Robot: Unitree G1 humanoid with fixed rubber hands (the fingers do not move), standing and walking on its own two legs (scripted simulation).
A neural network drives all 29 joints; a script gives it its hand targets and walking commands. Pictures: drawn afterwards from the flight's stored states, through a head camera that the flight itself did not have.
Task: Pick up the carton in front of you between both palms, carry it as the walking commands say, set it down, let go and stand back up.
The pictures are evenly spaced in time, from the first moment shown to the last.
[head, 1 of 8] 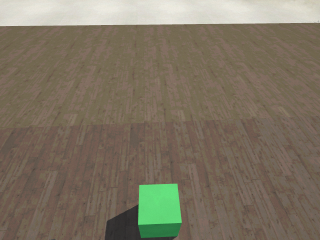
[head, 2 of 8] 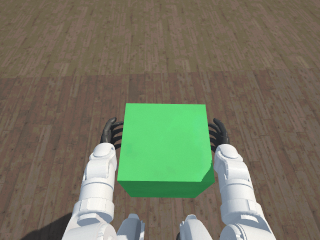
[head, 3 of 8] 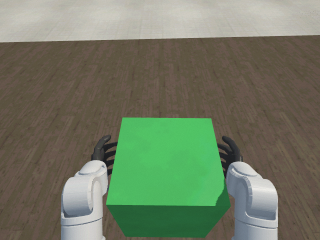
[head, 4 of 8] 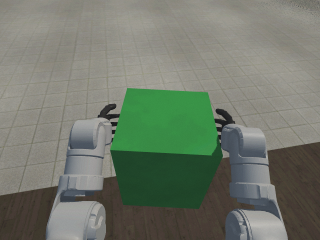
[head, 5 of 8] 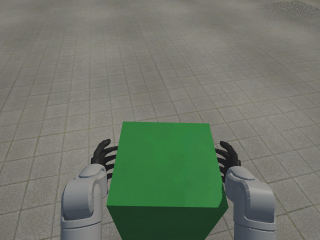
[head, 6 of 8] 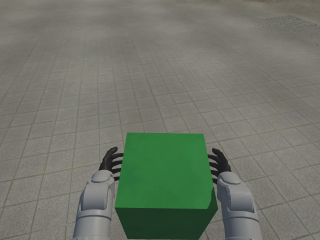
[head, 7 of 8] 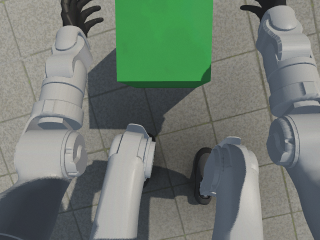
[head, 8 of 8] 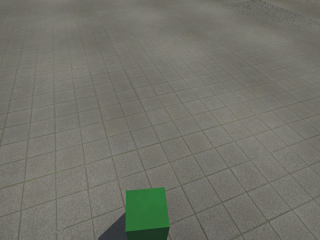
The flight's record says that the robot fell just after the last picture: no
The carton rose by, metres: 0.69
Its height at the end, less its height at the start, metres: -0.23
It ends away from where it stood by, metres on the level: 6.16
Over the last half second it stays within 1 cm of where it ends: yes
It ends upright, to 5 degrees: yes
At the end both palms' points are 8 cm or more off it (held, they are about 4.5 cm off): yes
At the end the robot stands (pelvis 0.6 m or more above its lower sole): yes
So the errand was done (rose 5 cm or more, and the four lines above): yes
